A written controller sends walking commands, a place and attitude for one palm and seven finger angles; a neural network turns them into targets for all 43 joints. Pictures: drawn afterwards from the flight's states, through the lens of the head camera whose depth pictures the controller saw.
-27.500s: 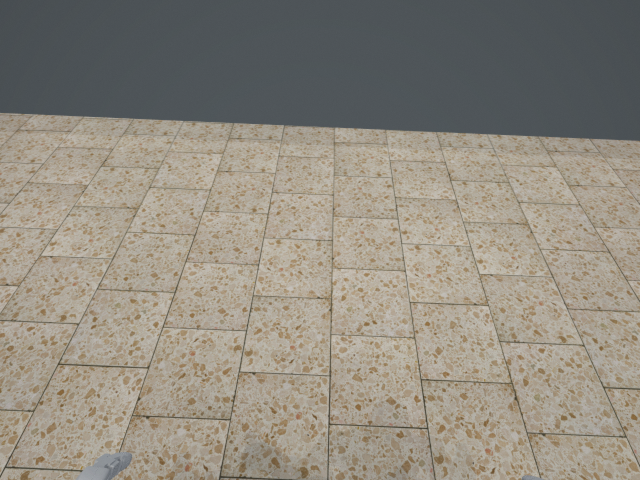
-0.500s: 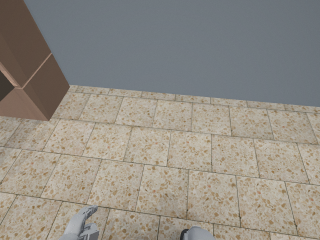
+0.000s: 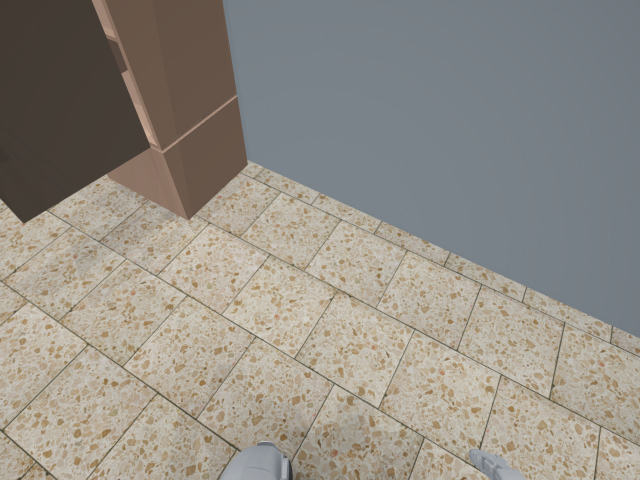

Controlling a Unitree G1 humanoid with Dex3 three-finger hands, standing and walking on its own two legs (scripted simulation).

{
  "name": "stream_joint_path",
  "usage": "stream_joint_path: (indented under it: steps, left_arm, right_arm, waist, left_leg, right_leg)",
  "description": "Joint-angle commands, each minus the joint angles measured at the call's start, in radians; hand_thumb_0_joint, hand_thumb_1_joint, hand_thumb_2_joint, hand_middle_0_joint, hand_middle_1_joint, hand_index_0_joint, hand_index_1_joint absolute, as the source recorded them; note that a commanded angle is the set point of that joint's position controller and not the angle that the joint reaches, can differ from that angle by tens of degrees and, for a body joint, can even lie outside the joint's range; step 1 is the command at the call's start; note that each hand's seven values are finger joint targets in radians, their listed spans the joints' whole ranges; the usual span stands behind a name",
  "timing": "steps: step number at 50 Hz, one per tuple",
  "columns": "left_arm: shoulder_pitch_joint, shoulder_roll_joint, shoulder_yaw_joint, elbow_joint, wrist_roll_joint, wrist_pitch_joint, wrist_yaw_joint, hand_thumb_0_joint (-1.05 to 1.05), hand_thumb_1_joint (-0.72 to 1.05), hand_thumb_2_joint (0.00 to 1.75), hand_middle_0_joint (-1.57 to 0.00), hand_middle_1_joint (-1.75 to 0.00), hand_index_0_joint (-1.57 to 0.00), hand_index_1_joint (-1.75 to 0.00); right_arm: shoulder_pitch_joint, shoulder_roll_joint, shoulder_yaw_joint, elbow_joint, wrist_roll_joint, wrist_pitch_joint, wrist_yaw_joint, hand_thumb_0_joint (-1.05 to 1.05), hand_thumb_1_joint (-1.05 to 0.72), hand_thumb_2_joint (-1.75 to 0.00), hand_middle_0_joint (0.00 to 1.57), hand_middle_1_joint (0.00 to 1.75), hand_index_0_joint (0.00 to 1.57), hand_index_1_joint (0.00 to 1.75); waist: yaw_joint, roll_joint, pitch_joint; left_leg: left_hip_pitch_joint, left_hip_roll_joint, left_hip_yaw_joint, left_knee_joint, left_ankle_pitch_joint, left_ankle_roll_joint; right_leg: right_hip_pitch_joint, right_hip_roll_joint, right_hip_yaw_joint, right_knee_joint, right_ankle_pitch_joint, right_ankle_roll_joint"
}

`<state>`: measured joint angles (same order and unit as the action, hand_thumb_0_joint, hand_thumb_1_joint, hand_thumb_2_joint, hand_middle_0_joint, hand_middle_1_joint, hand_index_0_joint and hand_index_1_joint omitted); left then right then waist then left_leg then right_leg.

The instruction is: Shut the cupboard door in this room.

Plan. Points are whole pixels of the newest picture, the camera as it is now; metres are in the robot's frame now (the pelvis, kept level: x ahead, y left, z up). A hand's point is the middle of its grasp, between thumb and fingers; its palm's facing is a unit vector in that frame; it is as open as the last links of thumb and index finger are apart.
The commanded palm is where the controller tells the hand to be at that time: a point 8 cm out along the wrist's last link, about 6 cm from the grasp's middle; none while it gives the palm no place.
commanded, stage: walk to a spot facing it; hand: left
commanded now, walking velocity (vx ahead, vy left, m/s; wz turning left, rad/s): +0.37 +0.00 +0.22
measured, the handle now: out of the picture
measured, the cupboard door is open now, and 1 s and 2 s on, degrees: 83 83 83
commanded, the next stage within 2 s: turn to face it in 0.82 s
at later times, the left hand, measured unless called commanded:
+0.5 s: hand (225, 341) +0.32 +0.20 -0.15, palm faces -0.02 -0.98 -0.20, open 7.3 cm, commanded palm none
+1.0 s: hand (261, 321) +0.37 +0.15 -0.16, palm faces +0.20 -0.95 -0.23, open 7.2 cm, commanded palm none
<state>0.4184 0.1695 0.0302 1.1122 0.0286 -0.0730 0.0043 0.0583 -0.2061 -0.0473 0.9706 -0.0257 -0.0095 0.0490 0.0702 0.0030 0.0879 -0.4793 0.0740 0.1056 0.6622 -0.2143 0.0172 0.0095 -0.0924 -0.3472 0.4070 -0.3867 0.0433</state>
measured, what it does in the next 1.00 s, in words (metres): walks ahead: left foot, then right foot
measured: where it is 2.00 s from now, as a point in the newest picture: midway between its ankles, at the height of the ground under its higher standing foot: (346, 412)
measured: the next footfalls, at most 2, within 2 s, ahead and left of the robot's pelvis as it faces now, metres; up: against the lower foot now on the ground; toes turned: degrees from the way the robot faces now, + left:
left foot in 0.04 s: +0.14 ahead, +0.11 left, +0.00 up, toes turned +8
right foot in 0.62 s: +0.41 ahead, -0.13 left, +0.00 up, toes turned -8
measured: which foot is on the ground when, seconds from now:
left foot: up 0.00-0.02, down 0.04-0.64, up 0.66-1.00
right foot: down 0.00-0.04, up 0.06-0.60, down 0.62-1.00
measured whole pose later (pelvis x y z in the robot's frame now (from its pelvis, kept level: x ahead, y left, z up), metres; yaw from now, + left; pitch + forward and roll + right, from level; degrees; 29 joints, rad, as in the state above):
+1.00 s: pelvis +0.36 -0.04 +0.01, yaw +10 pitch -1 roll +0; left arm 0.25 0.17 0.04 1.05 0.02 -0.05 0.02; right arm 0.16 -0.22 -0.07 1.01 -0.02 0.03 0.02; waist -0.02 0.03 0.07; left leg -0.58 0.11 0.07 0.97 -0.21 -0.06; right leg -0.13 -0.07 -0.32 0.43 -0.27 -0.04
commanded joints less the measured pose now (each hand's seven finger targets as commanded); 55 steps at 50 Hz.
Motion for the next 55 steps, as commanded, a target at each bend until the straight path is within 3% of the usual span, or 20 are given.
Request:
stream_joint_path:
  steps: [1, 2, 3, 6, 10, 14, 20, 25, 27, 29, 30, 31, 32, 33, 35, 37, 40, 45, 53, 55]
  left_arm:
    - [-0.008, 0.168, 0.024, -0.062, -0.017, -0.015, 0.003, 0.0, 0.9, 0.9, -0.2, -0.3, -0.2, -0.3]
    - [0.01, 0.099, 0.012, -0.097, -0.025, -0.015, -0.011, 0.0, 0.9, 0.9, -0.2, -0.3, -0.2, -0.3]
    - [-0.066, 0.12, 0.01, -0.127, -0.02, -0.013, -0.003, 0.0, 0.9, 0.9, -0.2, -0.3, -0.2, -0.3]
    - [-0.131, 0.09, 0.02, -0.094, -0.012, 0.003, -0.005, 0.0, 0.9, 0.9, -0.2, -0.3, -0.2, -0.3]
    - [-0.057, 0.048, 0.019, -0.063, -0.001, 0.046, -0.01, 0.0, 0.9, 0.9, -0.2, -0.3, -0.2, -0.3]
    - [-0.144, 0.052, 0.029, -0.109, 0.002, 0.064, -0.018, 0.0, 0.9, 0.9, -0.2, -0.3, -0.2, -0.3]
    - [-0.334, 0.06, 0.028, -0.182, -0.006, 0.059, -0.028, 0.0, 0.9, 0.9, -0.2, -0.3, -0.2, -0.3]
    - [-0.44, 0.054, 0.02, -0.228, -0.01, 0.043, -0.033, 0.0, 0.9, 0.9, -0.2, -0.3, -0.2, -0.3]
    - [-0.405, 0.057, 0.022, -0.222, -0.011, 0.035, -0.032, 0.0, 0.9, 0.9, -0.2, -0.3, -0.2, -0.3]
    - [-0.201, 0.094, 0.031, -0.161, -0.008, 0.017, -0.027, 0.0, 0.9, 0.9, -0.2, -0.3, -0.2, -0.3]
    - [-0.043, 0.149, 0.047, -0.11, -0.002, 0.003, -0.018, 0.0, 0.9, 0.9, -0.2, -0.3, -0.2, -0.3]
    - [0.107, 0.258, 0.079, -0.069, 0.008, -0.008, -0.003, 0.0, 0.9, 0.9, -0.2, -0.3, -0.2, -0.3]
    - [0.136, 0.305, 0.082, -0.047, -0.016, -0.003, 0.001, 0.0, 0.9, 0.9, -0.2, -0.3, -0.2, -0.3]
    - [0.03, 0.271, 0.071, -0.069, -0.019, 0.003, 0.004, 0.0, 0.9, 0.9, -0.2, -0.3, -0.2, -0.3]
    - [-0.123, 0.179, 0.047, -0.106, -0.02, -0.003, 0.005, 0.0, 0.9, 0.9, -0.2, -0.3, -0.2, -0.3]
    - [-0.18, 0.111, 0.026, -0.111, -0.016, -0.011, 0.005, 0.0, 0.9, 0.9, -0.2, -0.3, -0.2, -0.3]
    - [-0.184, 0.09, 0.019, -0.105, -0.013, -0.012, 0.012, 0.0, 0.9, 0.9, -0.2, -0.3, -0.2, -0.3]
    - [-0.184, 0.113, 0.027, -0.123, -0.012, -0.005, 0.02, 0.0, 0.9, 0.9, -0.2, -0.3, -0.2, -0.3]
    - [-0.096, 0.189, 0.048, -0.121, -0.005, 0.033, 0.023, 0.0, 0.9, 0.9, -0.2, -0.3, -0.2, -0.3]
    - [-0.093, 0.212, 0.057, -0.126, -0.006, 0.041, 0.023, 0.0, 0.9, 0.9, -0.2, -0.3, -0.2, -0.3]
  right_arm:
    - [0.329, -0.153, -0.042, 0.02, -0.012, -0.04, -0.025, 0.0, -0.9, -0.9, 0.2, 0.3, 0.2, 0.3]
    - [0.43, -0.267, -0.073, 0.048, -0.011, -0.046, -0.039, 0.0, -0.9, -0.9, 0.2, 0.3, 0.2, 0.3]
    - [0.46, -0.281, -0.074, 0.068, 0.012, -0.037, -0.049, 0.0, -0.9, -0.9, 0.2, 0.3, 0.2, 0.3]
    - [0.267, -0.149, -0.042, 0.028, 0.012, -0.056, -0.062, 0.0, -0.9, -0.9, 0.2, 0.3, 0.2, 0.3]
    - [0.233, -0.076, -0.022, 0.042, 0.015, -0.071, -0.061, 0.0, -0.9, -0.9, 0.2, 0.3, 0.2, 0.3]
    - [0.271, -0.072, -0.027, 0.044, 0.015, -0.076, -0.063, 0.0, -0.9, -0.9, 0.2, 0.3, 0.2, 0.3]
    - [0.378, -0.077, -0.024, 0.088, 0.01, -0.083, -0.073, 0.0, -0.9, -0.9, 0.2, 0.3, 0.2, 0.3]
    - [0.44, -0.094, -0.026, 0.12, -0.002, -0.077, -0.075, 0.0, -0.9, -0.9, 0.2, 0.3, 0.2, 0.3]
    - [0.435, -0.107, -0.024, 0.131, -0.002, -0.073, -0.076, 0.0, -0.9, -0.9, 0.2, 0.3, 0.2, 0.3]
    - [0.416, -0.123, -0.027, 0.135, 0.005, -0.07, -0.075, 0.0, -0.9, -0.9, 0.2, 0.3, 0.2, 0.3]
    - [0.408, -0.11, -0.026, 0.129, 0.013, -0.071, -0.068, 0.0, -0.9, -0.9, 0.2, 0.3, 0.2, 0.3]
    - [0.437, -0.045, -0.015, 0.103, 0.026, -0.074, -0.058, 0.0, -0.9, -0.9, 0.2, 0.3, 0.2, 0.3]
    - [0.412, -0.05, -0.01, 0.082, 0.03, -0.067, -0.061, 0.0, -0.9, -0.9, 0.2, 0.3, 0.2, 0.3]
    - [0.388, -0.045, -0.018, 0.093, 0.032, -0.059, -0.064, 0.0, -0.9, -0.9, 0.2, 0.3, 0.2, 0.3]
    - [0.324, -0.013, -0.022, 0.096, 0.022, -0.04, -0.052, 0.0, -0.9, -0.9, 0.2, 0.3, 0.2, 0.3]
    - [0.357, 0.027, -0.017, 0.112, 0.011, -0.012, -0.048, 0.0, -0.9, -0.9, 0.2, 0.3, 0.2, 0.3]
    - [0.362, 0.021, -0.023, 0.109, 0.011, 0.019, -0.042, 0.0, -0.9, -0.9, 0.2, 0.3, 0.2, 0.3]
    - [0.233, 0.007, -0.027, 0.039, 0.009, 0.038, -0.025, 0.0, -0.9, -0.9, 0.2, 0.3, 0.2, 0.3]
    - [0.024, -0.029, -0.01, -0.062, 0.004, 0.028, -0.014, 0.0, -0.9, -0.9, 0.2, 0.3, 0.2, 0.3]
    - [0.056, -0.061, -0.016, -0.072, 0.003, 0.023, -0.018, 0.0, -0.9, -0.9, 0.2, 0.3, 0.2, 0.3]
  waist:
    - [-0.199, 0.041, -0.256]
    - [-0.216, 0.306, -0.334]
    - [-0.225, 0.216, -0.331]
    - [-0.132, 0.044, -0.111]
    - [-0.057, 0.094, -0.034]
    - [-0.059, 0.076, 0.034]
    - [-0.099, 0.076, 0.059]
    - [-0.131, 0.093, 0.056]
    - [-0.11, 0.086, 0.03]
    - [-0.018, 0.049, -0.089]
    - [0.047, -0.03, -0.176]
    - [0.088, -0.264, -0.316]
    - [0.066, -0.255, -0.35]
    - [0.034, -0.13, -0.242]
    - [-0.025, -0.064, -0.096]
    - [-0.079, -0.09, -0.044]
    - [-0.112, -0.136, -0.035]
    - [-0.113, -0.13, -0.013]
    - [-0.032, -0.13, -0.044]
    - [-0.05, -0.106, -0.096]
  left_leg:
    - [0.584, 0.023, -0.077, -0.173, 0.094, 0.081]
    - [0.833, 0.308, -0.498, -0.227, 0.293, 0.2]
    - [0.848, 0.365, -0.54, -0.285, 0.42, 0.251]
    - [0.507, 0.28, -0.338, -0.351, 0.377, 0.182]
    - [0.306, 0.178, -0.191, -0.469, 0.182, 0.132]
    - [0.316, 0.182, -0.185, -0.538, 0.094, 0.148]
    - [0.474, 0.195, -0.153, -0.509, 0.293, 0.152]
    - [0.536, 0.218, -0.129, -0.438, 0.411, 0.145]
    - [0.536, 0.211, -0.1, -0.377, 0.578, 0.133]
    - [0.51, 0.17, -0.065, -0.144, 0.73, 0.09]
    - [0.335, 0.118, -0.045, 0.069, 0.61, 0.053]
    - [0.051, -0.035, 0.014, 0.393, 0.053, 0.005]
    - [-0.048, -0.088, -0.081, 0.621, -0.355, 0.0]
    - [-0.062, -0.026, -0.142, 0.691, -0.3, 0.011]
    - [-0.075, 0.04, -0.155, 0.676, -0.145, 0.004]
    - [-0.028, 0.048, -0.143, 0.623, -0.055, -0.015]
    - [-0.046, 0.046, -0.113, 0.576, -0.029, -0.051]
    - [-0.09, 0.066, -0.072, 0.428, 0.019, -0.079]
    - [-0.022, 0.023, 0.005, 0.063, -0.068, -0.052]
    - [0.088, 0.001, 0.012, -0.044, -0.068, -0.037]
  right_leg:
    - [-0.221, -0.171, 0.059, 0.459, 0.63, -0.051]
    - [-0.574, -0.001, 0.084, 0.779, -0.086, 0.005]
    - [-0.668, -0.001, 0.224, 0.889, -0.194, -0.014]
    - [-0.648, -0.091, 0.309, 0.889, -0.013, -0.008]
    - [-0.544, -0.083, 0.297, 0.782, 0.117, 0.006]
    - [-0.662, -0.089, 0.309, 0.716, 0.228, 0.023]
    - [-0.738, -0.071, 0.282, 0.508, 0.27, 0.017]
    - [-0.652, -0.033, 0.253, 0.291, 0.207, -0.022]
    - [-0.539, 0.009, 0.221, 0.224, 0.171, -0.048]
    - [-0.258, 0.06, 0.193, 0.109, 0.227, -0.068]
    - [0.021, 0.005, 0.261, 0.086, 0.296, -0.094]
    - [0.293, -0.298, 0.623, 0.05, 0.462, -0.182]
    - [0.287, -0.415, 0.779, -0.027, 0.639, -0.253]
    - [0.148, -0.402, 0.686, -0.063, 0.48, -0.257]
    - [-0.104, -0.33, 0.546, -0.128, 0.328, -0.167]
    - [-0.246, -0.26, 0.372, -0.163, 0.365, -0.112]
    - [-0.278, -0.237, 0.247, -0.176, 0.498, -0.112]
    - [-0.248, -0.248, 0.156, -0.172, 0.531, -0.139]
    - [-0.054, -0.298, 0.144, -0.018, 0.651, -0.144]
    - [-0.037, -0.315, 0.135, 0.108, 0.708, -0.128]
